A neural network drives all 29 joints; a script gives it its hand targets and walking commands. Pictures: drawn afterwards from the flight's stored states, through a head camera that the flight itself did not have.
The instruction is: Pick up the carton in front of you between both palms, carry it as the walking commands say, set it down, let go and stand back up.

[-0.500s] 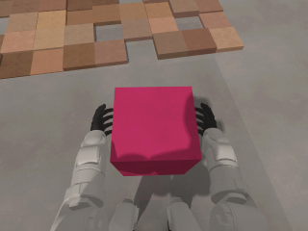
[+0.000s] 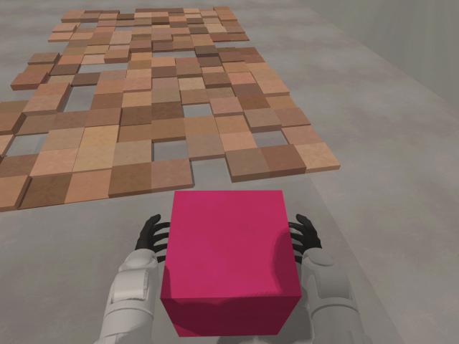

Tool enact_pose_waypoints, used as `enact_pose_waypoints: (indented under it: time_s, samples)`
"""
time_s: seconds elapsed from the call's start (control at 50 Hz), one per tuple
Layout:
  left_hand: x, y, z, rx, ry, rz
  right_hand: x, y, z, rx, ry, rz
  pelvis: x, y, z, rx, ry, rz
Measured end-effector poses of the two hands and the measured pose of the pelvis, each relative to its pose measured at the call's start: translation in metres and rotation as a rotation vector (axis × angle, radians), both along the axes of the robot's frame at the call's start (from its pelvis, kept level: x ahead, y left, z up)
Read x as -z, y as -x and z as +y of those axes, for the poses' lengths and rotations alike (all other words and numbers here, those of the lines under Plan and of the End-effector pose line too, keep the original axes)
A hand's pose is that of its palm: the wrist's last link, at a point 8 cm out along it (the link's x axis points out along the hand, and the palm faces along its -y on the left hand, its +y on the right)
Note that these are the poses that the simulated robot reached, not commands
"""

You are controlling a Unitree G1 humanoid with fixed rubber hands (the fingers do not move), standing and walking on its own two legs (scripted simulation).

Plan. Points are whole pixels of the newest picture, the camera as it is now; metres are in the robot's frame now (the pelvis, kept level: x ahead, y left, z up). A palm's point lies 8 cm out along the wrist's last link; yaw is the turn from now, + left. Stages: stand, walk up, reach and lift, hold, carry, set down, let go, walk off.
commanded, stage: reach and lift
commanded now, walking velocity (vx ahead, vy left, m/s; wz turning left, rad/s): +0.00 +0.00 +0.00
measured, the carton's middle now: (228, 266) +0.31 +0.00 -0.06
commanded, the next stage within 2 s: hold in 1.00 s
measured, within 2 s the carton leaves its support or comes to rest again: neither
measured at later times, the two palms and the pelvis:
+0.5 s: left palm (143, 252) +0.29 +0.15 +0.03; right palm (314, 252) +0.28 -0.15 +0.03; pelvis -0.01 +0.00 +0.00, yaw +0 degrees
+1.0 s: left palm (142, 249) +0.29 +0.15 +0.04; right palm (314, 248) +0.29 -0.15 +0.04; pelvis +0.00 +0.00 +0.01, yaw +0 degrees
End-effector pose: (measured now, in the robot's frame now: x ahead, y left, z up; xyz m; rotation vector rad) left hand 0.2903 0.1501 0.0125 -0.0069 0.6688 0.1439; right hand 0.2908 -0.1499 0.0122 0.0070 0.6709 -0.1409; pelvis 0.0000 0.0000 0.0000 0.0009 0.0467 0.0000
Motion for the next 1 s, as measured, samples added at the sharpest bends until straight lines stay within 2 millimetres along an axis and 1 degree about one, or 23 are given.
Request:
enact_pose_waypoints:
  time_s: [0.06, 0.1, 0.22, 0.36, 0.78, 1.0]
  samples:
    - [-0.009, 0.004, 0.000, 0.011, -0.010, 0.003, -0.009, 0.005, 0.000, -0.009, 0.015, 0.003, -0.003, 0.001, 0.000, 0.000, 0.001, -0.044]
    - [-0.012, 0.006, 0.000, 0.015, -0.015, 0.013, -0.012, 0.007, 0.000, -0.013, 0.020, 0.013, -0.004, 0.003, 0.000, 0.000, 0.001, -0.065]
    - [-0.012, 0.011, 0.001, 0.016, -0.018, 0.037, -0.011, 0.011, 0.001, -0.015, 0.021, 0.037, -0.003, 0.012, 0.000, 0.000, 0.001, -0.097]
    - [-0.015, 0.009, 0.001, 0.017, -0.020, 0.026, -0.014, 0.009, 0.000, -0.016, 0.023, 0.026, -0.003, 0.016, 0.000, 0.000, 0.000, -0.102]
    - [-0.024, 0.003, 0.000, 0.026, -0.036, 0.026, -0.024, 0.003, 0.000, -0.028, 0.038, 0.026, -0.009, -0.001, -0.001, 0.000, 0.000, -0.112]
    - [-0.029, 0.004, 0.001, 0.029, -0.039, 0.024, -0.029, 0.004, 0.001, -0.029, 0.041, 0.024, -0.010, -0.004, 0.000, -0.001, 0.000, -0.126]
